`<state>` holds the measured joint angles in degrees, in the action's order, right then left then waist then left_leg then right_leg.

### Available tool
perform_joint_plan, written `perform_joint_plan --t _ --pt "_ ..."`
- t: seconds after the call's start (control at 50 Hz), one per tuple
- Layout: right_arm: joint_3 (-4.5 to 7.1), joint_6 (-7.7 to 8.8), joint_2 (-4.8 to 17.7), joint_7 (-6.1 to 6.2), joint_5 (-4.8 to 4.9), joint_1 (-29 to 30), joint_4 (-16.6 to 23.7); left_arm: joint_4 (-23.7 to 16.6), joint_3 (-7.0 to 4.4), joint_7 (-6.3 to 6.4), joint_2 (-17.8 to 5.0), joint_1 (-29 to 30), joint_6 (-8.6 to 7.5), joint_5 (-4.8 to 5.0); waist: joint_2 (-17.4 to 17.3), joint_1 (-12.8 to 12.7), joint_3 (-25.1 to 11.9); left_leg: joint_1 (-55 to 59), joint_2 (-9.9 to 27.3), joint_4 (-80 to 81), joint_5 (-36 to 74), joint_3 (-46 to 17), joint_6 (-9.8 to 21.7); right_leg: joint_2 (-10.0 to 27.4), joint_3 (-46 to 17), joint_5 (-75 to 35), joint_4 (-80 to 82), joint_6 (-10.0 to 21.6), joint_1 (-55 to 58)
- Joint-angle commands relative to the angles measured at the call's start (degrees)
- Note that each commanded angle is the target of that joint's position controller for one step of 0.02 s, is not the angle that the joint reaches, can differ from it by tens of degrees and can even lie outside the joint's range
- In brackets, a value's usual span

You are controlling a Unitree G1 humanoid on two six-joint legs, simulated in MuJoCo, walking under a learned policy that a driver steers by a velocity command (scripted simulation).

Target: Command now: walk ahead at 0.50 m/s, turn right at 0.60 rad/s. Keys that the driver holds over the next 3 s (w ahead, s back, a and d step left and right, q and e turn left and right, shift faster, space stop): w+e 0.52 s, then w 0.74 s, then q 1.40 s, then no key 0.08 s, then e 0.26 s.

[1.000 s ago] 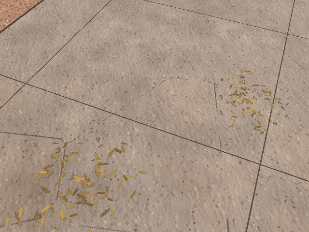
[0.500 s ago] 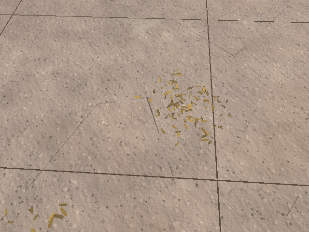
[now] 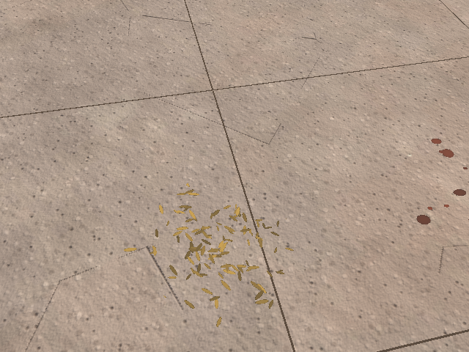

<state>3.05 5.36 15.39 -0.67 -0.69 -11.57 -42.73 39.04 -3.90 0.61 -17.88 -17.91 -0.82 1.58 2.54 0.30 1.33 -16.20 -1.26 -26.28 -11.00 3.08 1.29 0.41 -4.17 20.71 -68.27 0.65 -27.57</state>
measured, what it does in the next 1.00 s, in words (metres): walks ahead, turning right: right foot, then left foot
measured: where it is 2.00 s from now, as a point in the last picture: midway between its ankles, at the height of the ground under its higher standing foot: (320, 239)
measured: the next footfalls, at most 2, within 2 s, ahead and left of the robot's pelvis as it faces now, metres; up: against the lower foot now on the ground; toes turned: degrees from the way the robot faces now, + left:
right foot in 0.36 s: +0.34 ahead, -0.17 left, +0.00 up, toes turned -15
left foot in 0.86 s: +0.68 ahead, -0.07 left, +0.00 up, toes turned -24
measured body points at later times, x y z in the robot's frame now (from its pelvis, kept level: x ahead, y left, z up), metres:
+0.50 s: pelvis +0.26 -0.08 +0.00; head +0.30 -0.10 +0.44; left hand +0.49 +0.14 -0.09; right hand +0.29 -0.38 -0.12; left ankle +0.22 +0.10 -0.64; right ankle +0.30 -0.16 -0.74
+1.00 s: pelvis +0.56 -0.11 +0.00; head +0.59 -0.11 +0.45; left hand +0.75 +0.11 -0.12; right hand +0.57 -0.41 -0.10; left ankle +0.64 -0.05 -0.74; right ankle +0.42 -0.20 -0.65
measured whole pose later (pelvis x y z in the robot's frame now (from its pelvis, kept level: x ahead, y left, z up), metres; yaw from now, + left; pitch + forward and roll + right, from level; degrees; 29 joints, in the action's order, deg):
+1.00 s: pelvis +0.56 -0.11 +0.00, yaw -25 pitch +1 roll +0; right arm 2.3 5.2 15.9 -2.0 -0.3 -12.1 -43.5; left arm 43.3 -2.8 0.1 -17.0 -18.4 -2.8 1.0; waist 1.6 -0.1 1.4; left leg -18.7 -2.3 -27.5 -9.9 2.0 3.2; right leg -0.2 -3.6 21.3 -65.9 2.0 -23.3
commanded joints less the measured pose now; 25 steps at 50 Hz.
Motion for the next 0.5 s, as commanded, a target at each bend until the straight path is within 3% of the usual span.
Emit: perform_joint_plan --t 0.02,0.08,0.18,0.26,0.32,0.34,0.36,0.38,0.4,0.42,0.44,0.46,0.48,0.5 --pt "1.71 1.01 6.4 0.37 0.35 -1.07 1.71 -5.6 -1.26 -0.3 -3.29 2.01 -0.24 0.1 -9.17 1.0 -0.3 9.61 15.87 16.0 2.29 -14.91 8.74 5.53 -2.25 -3.64 2.11 -0.26 -12.1" --pt "2.49 1.16 8.64 0.44 0.36 -2.01 0.25 -6.8 -0.83 -0.53 -2.21 4.95 -0.1 -0.34 -7.02 1.25 0.19 11.37 16.9 17.43 9.37 -9.61 9.85 6.15 -2.05 -9.13 8.34 -1.01 -15.0" --pt "2.69 0.24 10.46 0.83 0.68 -3.25 -1.43 -8.18 -0.06 -2.33 -0.8 12.7 -1.05 -0.3 -6.04 3.91 1.98 13.25 15.01 17.63 14.84 0.79 7.64 5.21 2.4 -21.87 23.67 -0.36 -11.76" --pt "3.18 -1.05 12.45 0.86 1.68 -6.15 -3.12 -10.42 0.03 -3.75 -0.89 17.96 -1.13 0.0 -5.91 4.93 3.94 18.72 16.91 15.86 19.87 4.24 6.54 3.91 5.61 -19.3 30.77 1.63 -10.51" --pt "3.98 -2.16 15.09 1.39 2.57 -5.77 -3.11 -10.47 -1.59 -4.0 -4.05 13.93 -0.68 -0.55 -8.54 0.69 -0.23 22.12 17.16 4.65 47.1 7.51 4.96 -1.13 9.89 -10.54 32.49 5.14 -1.09" --pt "4.08 -2.61 15.47 1.64 2.8 -5.14 -2.88 -8.84 -2.88 -3.78 -6.2 7.16 -0.47 -0.53 -8.25 -3.47 -3.96 20.52 16.23 -4.85 52.57 8.85 4.05 -3.52 10.94 -10.6 34.68 6.99 7.9" --pt "3.51 -2.64 14.13 1.94 2.6 -4.9 -2.47 -6.02 -4.8 -2.92 -9.38 -3.08 -0.05 -0.32 -6.28 -8.74 -8.95 12.14 14.24 -18.35 47.18 9.85 2.04 -4.51 8.98 -13.94 37.96 9.41 23.81" --pt "1.45 -2.12 7.66 1.64 -0.15 -7.64 -0.5 -4.68 -5.99 -1.63 -14.78 -7.7 0.48 0.17 6.16 -7.1 -13.47 -8.94 8.83 -38.14 5.97 9.64 -0.78 8.3 -11.92 -13.03 38.04 14.85 42.85" --pt "-0.05 -0.07 5.49 0.95 0.08 -8.12 2.57 -7.04 -5.6 -2.03 -16.9 -5.86 -0.67 0.13 12.15 -4.04 -22.87 -24.66 -1.21 -52.89 -24.11 -2.5 -2.35 19.04 -43.65 -0.61 47.98 25.06 52.45" --pt "1.36 1.48 11.01 0.21 2.22 -0.91 3.69 -6.7 -4.08 -2.48 -11.45 -5.66 -1.63 -0.23 4.26 -7.61 -19.1 -30.83 2.34 -54.15 -19.46 -8.69 -1.57 17.63 -38.98 0.23 51.34 21.49 50.07" --pt "1.14 2.41 10.87 -0.09 3.09 1.56 4.82 -6.12 -3.4 -2.48 -9.65 -3.71 -2.28 -0.46 2.97 -6.18 -11.6 -31.42 4.44 -50.17 -14.23 -7.86 -0.52 15.51 -30.74 -3.68 51.74 19.28 42.24" --pt "1.02 2.7 10.01 0.33 1.92 1.29 3.94 -6.29 -2.94 -2.41 -8.36 0.18 -2.54 -0.4 -2.04 -3.16 -7.61 -27.98 6.72 -44.98 -10.37 -7.91 -0.77 12.77 -24.81 -9.41 51.94 17.25 33.73" --pt "1.41 2.39 10.52 0.56 0.73 0.57 3.44 -6.87 -2.39 -2.23 -6.78 3.17 -2.65 -0.73 -1.43 -1.12 -5.53 -24.32 8.0 -40.72 -8.07 -8.05 -1.4 10.85 -20.79 -15.22 52.72 16.42 27.7" --pt "1.57 1.71 10.54 0.39 0.44 -0.48 3.19 -7.47 -2.05 -1.97 -6.24 4.82 -2.65 -1.29 -0.08 0.44 -4.73 -21.24 8.54 -39.25 -6.52 -8.17 -2.01 9.7 -19.08 -18.23 54.03 16.32 23.51"
Over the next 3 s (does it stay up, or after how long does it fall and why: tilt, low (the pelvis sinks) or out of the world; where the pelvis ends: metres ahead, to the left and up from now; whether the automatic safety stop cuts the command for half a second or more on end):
stays up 0.84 -0.22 0.00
